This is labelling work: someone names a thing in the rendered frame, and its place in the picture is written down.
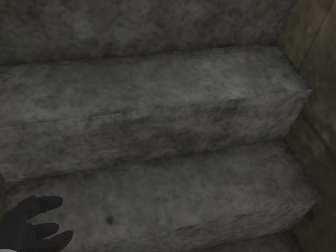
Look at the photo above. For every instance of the robot left hand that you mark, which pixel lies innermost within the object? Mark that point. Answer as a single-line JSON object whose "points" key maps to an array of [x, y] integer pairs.
{"points": [[17, 235]]}

